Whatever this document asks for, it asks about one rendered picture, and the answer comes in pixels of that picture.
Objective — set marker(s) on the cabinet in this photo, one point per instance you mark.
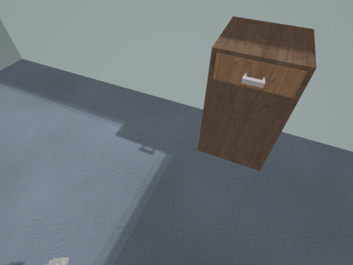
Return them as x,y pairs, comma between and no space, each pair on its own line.
242,124

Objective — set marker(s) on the drawer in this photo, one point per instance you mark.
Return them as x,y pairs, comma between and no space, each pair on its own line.
279,80

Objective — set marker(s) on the handle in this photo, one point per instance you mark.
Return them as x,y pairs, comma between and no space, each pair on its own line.
253,81

